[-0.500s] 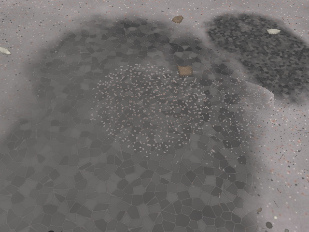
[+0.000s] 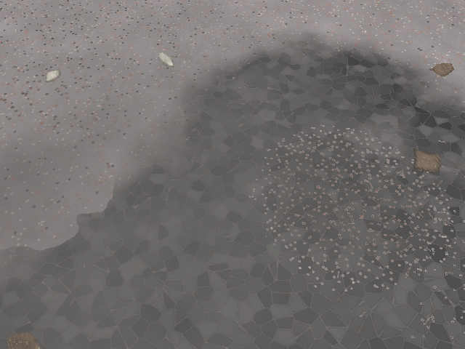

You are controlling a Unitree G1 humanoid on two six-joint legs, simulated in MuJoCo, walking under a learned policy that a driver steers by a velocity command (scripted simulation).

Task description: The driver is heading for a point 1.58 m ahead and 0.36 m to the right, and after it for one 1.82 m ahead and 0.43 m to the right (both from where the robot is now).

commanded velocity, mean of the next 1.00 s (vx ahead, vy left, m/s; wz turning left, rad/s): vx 0.02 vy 0.00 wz -0.26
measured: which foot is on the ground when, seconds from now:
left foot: up 0.00-0.08, down 0.10-0.54, up 0.56-1.00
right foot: down 0.00-0.10, up 0.12-0.52, down 0.54-1.00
